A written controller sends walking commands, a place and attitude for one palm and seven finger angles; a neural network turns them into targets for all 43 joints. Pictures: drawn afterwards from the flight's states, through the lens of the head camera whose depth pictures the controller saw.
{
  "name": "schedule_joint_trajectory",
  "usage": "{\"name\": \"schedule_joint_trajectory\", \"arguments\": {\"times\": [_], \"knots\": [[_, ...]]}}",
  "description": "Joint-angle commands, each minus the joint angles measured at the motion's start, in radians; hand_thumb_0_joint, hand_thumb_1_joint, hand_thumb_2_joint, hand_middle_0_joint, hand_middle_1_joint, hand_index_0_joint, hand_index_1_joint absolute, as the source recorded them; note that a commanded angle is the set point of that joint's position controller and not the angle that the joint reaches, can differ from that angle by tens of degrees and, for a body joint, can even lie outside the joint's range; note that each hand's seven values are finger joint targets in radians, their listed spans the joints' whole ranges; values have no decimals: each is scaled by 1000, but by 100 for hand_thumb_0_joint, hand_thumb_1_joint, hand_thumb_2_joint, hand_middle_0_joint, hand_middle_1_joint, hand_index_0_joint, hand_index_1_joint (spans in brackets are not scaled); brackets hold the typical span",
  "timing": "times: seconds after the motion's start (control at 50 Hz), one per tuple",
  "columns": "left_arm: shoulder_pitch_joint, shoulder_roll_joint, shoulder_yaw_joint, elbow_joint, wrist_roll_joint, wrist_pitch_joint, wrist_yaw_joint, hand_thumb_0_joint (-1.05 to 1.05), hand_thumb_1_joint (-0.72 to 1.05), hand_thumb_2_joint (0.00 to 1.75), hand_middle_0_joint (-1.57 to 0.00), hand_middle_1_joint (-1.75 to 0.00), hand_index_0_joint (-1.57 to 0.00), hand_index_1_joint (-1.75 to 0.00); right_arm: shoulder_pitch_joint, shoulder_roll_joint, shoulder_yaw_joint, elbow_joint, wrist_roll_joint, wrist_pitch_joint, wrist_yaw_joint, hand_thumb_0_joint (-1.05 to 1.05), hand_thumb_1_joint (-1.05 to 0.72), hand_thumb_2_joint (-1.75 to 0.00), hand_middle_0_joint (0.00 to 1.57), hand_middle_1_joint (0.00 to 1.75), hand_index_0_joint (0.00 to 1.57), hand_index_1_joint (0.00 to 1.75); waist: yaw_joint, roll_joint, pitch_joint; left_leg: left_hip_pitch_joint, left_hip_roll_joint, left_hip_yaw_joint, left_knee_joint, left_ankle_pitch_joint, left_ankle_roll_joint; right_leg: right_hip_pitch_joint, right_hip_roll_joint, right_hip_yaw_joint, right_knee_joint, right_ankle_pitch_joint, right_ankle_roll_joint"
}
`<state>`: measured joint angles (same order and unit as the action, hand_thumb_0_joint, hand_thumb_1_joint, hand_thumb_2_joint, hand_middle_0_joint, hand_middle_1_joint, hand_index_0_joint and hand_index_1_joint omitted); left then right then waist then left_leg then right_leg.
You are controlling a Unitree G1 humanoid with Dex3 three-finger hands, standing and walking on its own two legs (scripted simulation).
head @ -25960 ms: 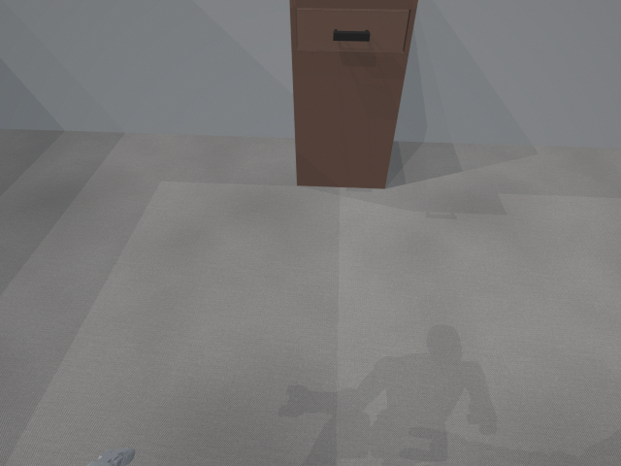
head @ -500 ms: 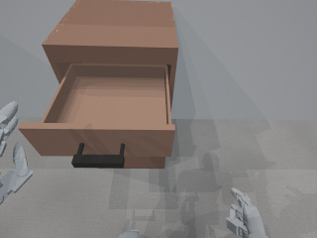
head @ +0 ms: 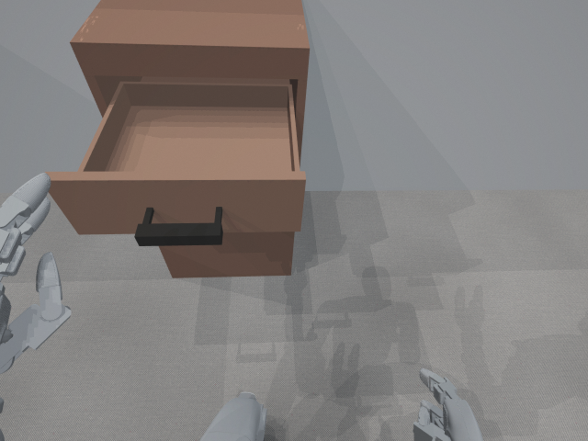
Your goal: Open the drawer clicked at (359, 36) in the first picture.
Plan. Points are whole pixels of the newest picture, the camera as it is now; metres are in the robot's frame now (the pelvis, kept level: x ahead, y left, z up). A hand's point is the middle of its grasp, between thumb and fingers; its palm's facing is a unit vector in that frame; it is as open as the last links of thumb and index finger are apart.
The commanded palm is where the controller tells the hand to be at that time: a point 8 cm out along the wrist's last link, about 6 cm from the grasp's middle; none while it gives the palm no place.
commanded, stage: stop stepping back and stand still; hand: left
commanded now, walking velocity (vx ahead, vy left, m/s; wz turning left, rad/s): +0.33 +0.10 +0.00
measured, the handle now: (182, 223) +0.43 +0.22 +0.00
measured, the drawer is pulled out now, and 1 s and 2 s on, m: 0.30 0.30 0.30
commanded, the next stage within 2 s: let the arm hang, fingers relaxed in 0.76 s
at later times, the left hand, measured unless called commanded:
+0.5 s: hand out of the picture +0.09 +0.24 +0.18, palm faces +0.42 -0.81 -0.41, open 7.4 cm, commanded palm +0.05 +0.28 +0.19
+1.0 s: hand out of the picture +0.12 +0.22 -0.01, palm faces +0.18 -0.88 -0.43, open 7.4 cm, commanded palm none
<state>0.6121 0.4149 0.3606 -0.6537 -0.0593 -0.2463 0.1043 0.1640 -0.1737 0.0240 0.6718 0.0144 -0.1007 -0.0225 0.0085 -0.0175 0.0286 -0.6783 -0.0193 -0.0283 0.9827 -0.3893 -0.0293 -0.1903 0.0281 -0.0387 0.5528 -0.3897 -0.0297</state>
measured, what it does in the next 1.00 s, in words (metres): steps on the spot: left foot, then left foot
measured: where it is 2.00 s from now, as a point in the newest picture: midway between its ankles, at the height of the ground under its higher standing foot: outside the picture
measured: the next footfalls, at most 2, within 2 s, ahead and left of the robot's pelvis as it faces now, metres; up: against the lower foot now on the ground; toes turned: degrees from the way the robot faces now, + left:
left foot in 0.14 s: +0.06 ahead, +0.10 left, +0.00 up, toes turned +2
left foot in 0.58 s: -0.01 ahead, +0.13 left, +0.00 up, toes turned +6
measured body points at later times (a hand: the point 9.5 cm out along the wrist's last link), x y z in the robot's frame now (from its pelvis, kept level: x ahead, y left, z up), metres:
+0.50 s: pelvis -0.08 +0.00 +0.01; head -0.09 +0.01 +0.46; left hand +0.06 +0.28 +0.20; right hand +0.09 -0.23 -0.07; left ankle -0.03 +0.10 -0.69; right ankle -0.06 -0.10 -0.73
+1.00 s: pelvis -0.07 -0.01 +0.00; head -0.07 -0.05 +0.45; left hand +0.10 +0.27 +0.02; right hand +0.08 -0.24 -0.14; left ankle -0.08 +0.12 -0.71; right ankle -0.07 -0.08 -0.73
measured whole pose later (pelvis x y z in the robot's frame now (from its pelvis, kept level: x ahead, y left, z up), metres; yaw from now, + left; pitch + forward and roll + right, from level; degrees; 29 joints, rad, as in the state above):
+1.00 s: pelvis -0.07 -0.01 +0.00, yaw +5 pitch +1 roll +1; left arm 0.32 0.27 0.11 0.20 0.03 -0.02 0.03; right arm 0.19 -0.24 -0.02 0.78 -0.01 -0.02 0.02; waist -0.03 0.08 -0.02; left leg -0.38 0.02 0.03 0.75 -0.44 -0.01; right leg -0.30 -0.01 -0.13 0.65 -0.36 -0.08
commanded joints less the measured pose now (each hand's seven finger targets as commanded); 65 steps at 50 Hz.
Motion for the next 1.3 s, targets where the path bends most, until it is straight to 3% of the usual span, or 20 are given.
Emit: {"name": "schedule_joint_trajectory", "arguments": {"times": [0.0, 0.06, 0.12, 0.22, 0.3, 0.34, 0.38, 0.42, 0.52, 0.54, 0.58, 0.64, 0.76, 0.82, 0.84, 0.98, 1.02, 1.08, 1.14, 1.28], "knots": [[87, 150, 174, -108, 17, -2, 51, 0, 90, 90, -20, -30, -20, -30, -126, -73, -25, -218, 4, 3, -43, 0, -90, -90, 20, 30, 20, 30, -23, -72, -141, 140, 22, 50, -102, 2, 11, 48, -239, 93, -109, 766, -100], [50, 112, 121, -118, 6, 12, 66, 0, 90, 90, -20, -30, -20, -30, -71, -121, -33, -216, 7, -24, -54, 0, -90, -90, 20, 30, 20, 30, -40, -8, -132, 405, 1, 83, -560, 232, 33, 16, -171, 65, -59, 558, -32], [1, 138, 105, -184, 12, 14, 84, 0, 90, 90, -20, -30, -20, -30, -31, -180, -71, -239, 13, -55, -48, 0, -90, -90, 20, 30, 20, 30, -11, 103, -168, 588, 250, -178, -568, 571, 126, -121, -68, 47, 7, 80, 43], [-38, 171, 144, -295, 28, 3, 83, 0, 90, 90, -20, -30, -20, -30, -53, -156, -49, -232, -13, -72, -41, 0, -90, -90, 20, 30, 20, 30, -15, 257, -99, 294, 209, -222, -776, -76, 111, 25, -23, 12, 41, -15, 39], [65, 116, 122, -155, 24, 29, 84, 0, 90, 90, -20, -30, -20, -30, -53, -150, -54, -235, -6, -52, -37, 0, -90, -90, 20, 30, 20, 30, -19, 167, -74, 152, 129, -98, -744, -295, 63, 118, -6, -26, -88, -53, 8], [66, 115, 117, -114, 22, 37, 81, 0, 90, 90, -20, -30, -20, -30, -49, -146, -61, -239, -11, -30, -39, 0, -90, -90, 20, 30, 20, 30, -28, 24, -54, 208, 51, -23, -530, -202, 42, -32, -86, 118, -238, -251, -49], [23, 109, 98, -96, 16, 40, 77, 0, 90, 90, -20, -30, -20, -30, -30, -151, -72, -215, -13, -5, -40, 0, -90, -90, 20, 30, 20, 30, -34, -177, -14, 238, 7, 39, -105, -2, 26, -222, -310, 428, -402, -387, -163], [-59, 112, 94, -109, 21, 27, 78, 0, 90, 90, -20, -30, -20, -30, -31, -161, -72, -198, -15, -5, -36, 0, -90, -90, 20, 30, 20, 30, -39, -151, -38, 170, 27, 21, 4, 26, 29, -135, -344, 416, -364, -147, -192], [-141, 107, 47, -90, 41, 24, 90, 0, 90, 90, -20, -30, -20, -30, -39, -144, -53, -193, -17, -24, -66, 0, -90, -90, 20, 30, 20, 30, -42, -30, 11, 470, 38, 92, -455, 4, 57, -309, -200, 136, -247, -291, -76], [-136, 111, 52, -111, 43, 17, 95, 0, 90, 90, -20, -30, -20, -30, -28, -155, -55, -196, -23, -36, -70, 0, -90, -90, 20, 30, 20, 30, -39, 57, 9, 470, 72, 7, -574, -80, 80, -280, -157, 119, -151, -244, -54], [-151, 109, 66, -207, 52, 0, 103, 0, 90, 90, -20, -30, -20, -30, -6, -167, -54, -217, -20, -53, -60, 0, -90, -90, 20, 30, 20, 30, -36, 317, -3, 468, 318, -381, -771, -234, 185, -325, -7, -24, 200, -99, 25], [-93, 155, 125, -220, 55, -7, 100, 0, 90, 90, -20, -30, -20, -30, -10, -130, -54, -203, -24, -84, -47, 0, -90, -90, 20, 30, 20, 30, -28, 234, -26, 317, 327, -358, -838, -315, 205, -253, -34, 40, 420, -73, 26], [62, 101, 107, -142, 30, 16, 96, 0, 90, 90, -20, -30, -20, -30, -13, -143, -49, -186, -11, -82, -30, 0, -90, -90, 20, 30, 20, 30, -18, 152, -84, 308, 195, -43, -613, 66, 102, 40, -9, -55, -96, 90, 42], [46, 138, 144, -63, 19, 23, 92, 0, 90, 90, -20, -30, -20, -30, -8, -138, -54, -187, -17, -49, -28, 0, -90, -90, 20, 30, 20, 30, -38, -119, -68, 250, 56, 55, -345, 50, 29, 5, -243, 302, -293, 180, -70], [-105, -27, -236, 703, 126, 179, -57, 0, 90, 90, -20, -30, -20, -30, -34, -206, -98, 26, -20, -59, 53, 0, -90, -90, 20, 30, 20, 30, -63, -115, -86, 199, 108, 44, -173, -23, 16, -65, -382, 222, -108, 553, -108], [-212, -50, -255, 1015, 103, 231, -80, 0, 90, 90, -20, -30, -20, -30, 9, -128, -75, -10, -36, 95, 26, 0, -90, -90, 20, 30, 20, 30, 12, -323, -66, 198, 11, 62, -264, -98, 24, 163, -266, 130, -27, 1070, -123], [-261, -40, -265, 1134, 97, 241, -75, 0, 90, 90, -20, -30, -20, -30, 27, -127, -75, 24, -38, 107, 18, 0, -90, -90, 20, 30, 20, 30, -4, -260, -63, 292, 13, 53, -368, 1, 27, 147, -247, 125, -38, 999, -96], [-301, -75, -289, 1264, 76, 250, -75, 0, 90, 90, -20, -30, -20, -30, 77, -157, -64, 100, -42, 102, 6, 0, -90, -90, 20, 30, 20, 30, -21, 67, -123, 555, 138, -51, -473, 542, 68, -2, -150, 66, -35, 503, -6], [-315, -84, -299, 1407, 74, 259, -81, 0, 90, 90, -20, -30, -20, -30, 16, -136, -48, 152, -35, 114, 1, 0, -90, -90, 20, 30, 20, 30, -7, 239, -5, 429, 138, -52, -554, 257, 74, 6, -112, 67, -174, 162, 1], [-321, -110, -311, 1599, 70, 242, -86, 0, 90, 90, -20, -30, -20, -30, 119, -106, -47, 257, -32, 116, -16, 0, -90, -90, 20, 30, 20, 30, -22, 102, -38, 493, 124, -13, -568, 228, 48, 50, -142, 87, -268, 225, -24]]}}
